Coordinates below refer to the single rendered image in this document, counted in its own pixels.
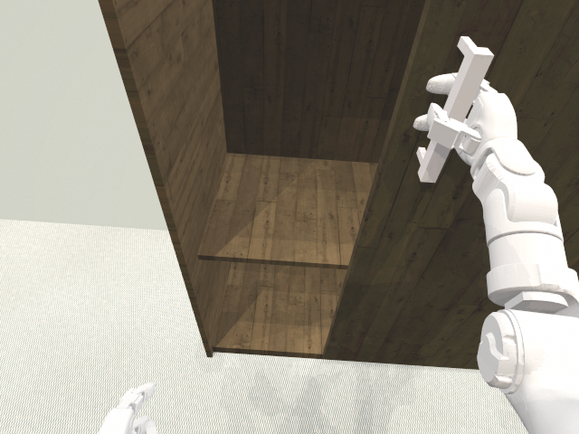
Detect robot left hand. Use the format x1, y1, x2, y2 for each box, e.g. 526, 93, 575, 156
98, 382, 157, 434

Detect handle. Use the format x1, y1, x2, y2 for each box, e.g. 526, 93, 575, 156
416, 36, 494, 183

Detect robot right hand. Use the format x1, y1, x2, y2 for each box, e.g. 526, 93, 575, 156
413, 73, 517, 166

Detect robot right forearm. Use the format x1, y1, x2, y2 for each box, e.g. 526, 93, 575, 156
470, 137, 579, 318

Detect wardrobe door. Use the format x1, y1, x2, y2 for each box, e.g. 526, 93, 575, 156
323, 0, 579, 370

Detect robot right upper arm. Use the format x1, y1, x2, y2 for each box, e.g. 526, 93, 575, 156
477, 309, 579, 434

